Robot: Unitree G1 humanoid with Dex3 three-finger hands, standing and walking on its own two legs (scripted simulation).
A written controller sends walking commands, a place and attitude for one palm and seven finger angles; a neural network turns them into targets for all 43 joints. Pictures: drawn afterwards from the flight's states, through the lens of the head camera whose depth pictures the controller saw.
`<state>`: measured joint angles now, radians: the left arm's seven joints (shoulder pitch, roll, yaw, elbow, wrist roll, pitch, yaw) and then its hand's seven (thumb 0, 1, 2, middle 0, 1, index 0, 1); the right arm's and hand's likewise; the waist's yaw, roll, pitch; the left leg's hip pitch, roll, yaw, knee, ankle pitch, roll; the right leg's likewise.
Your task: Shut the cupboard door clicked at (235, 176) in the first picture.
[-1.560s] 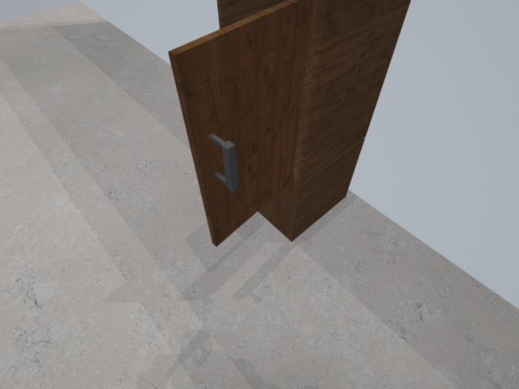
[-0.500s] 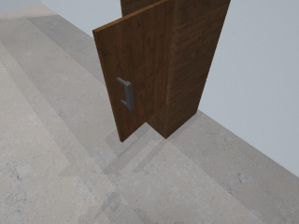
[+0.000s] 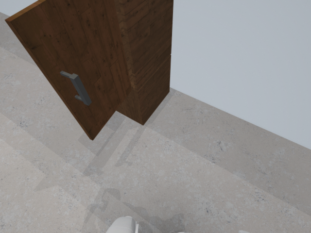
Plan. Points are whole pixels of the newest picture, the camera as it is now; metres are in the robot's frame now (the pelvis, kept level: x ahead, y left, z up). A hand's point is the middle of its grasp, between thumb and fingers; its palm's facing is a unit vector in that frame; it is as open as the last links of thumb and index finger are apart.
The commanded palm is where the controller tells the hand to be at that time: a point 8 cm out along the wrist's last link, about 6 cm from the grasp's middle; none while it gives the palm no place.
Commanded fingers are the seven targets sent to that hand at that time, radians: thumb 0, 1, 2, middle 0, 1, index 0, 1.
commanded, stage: walk to a spot facing it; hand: left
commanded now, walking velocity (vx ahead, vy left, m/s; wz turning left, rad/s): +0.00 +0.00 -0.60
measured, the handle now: (76, 88) +0.52 +0.32 -0.01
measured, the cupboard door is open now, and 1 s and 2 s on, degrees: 95 95 95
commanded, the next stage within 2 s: turn to face it in 2.00 s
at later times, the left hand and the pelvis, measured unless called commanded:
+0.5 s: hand (100, 223) +0.15 +0.19 -0.17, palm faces -0.25 -0.92 -0.31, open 7.4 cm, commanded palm none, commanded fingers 0.00 0.90 0.90 -0.20 -0.30 -0.20 -0.30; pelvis -0.01 -0.01 -0.02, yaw -16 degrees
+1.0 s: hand (159, 192) +0.24 +0.02 -0.17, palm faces -0.59 -0.77 -0.22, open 7.4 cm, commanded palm none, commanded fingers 0.00 0.90 0.90 -0.20 -0.30 -0.20 -0.30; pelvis +0.04 -0.08 -0.01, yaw -35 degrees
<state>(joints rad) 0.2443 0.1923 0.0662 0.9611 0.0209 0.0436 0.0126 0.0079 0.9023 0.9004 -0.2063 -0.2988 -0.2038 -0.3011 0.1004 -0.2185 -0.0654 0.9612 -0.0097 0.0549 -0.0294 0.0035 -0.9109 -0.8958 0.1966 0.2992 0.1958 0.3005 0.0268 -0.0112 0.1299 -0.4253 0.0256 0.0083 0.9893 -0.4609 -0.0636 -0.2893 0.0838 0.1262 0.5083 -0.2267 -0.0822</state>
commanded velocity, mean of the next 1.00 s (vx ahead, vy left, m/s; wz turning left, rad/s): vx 0.16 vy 0.00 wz -0.58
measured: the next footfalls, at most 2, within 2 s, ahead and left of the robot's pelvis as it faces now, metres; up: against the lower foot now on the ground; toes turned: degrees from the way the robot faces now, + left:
left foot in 0.20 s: +0.04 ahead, +0.17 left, +0.00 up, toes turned -10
right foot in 0.42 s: +0.04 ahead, -0.15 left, +0.00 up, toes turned -12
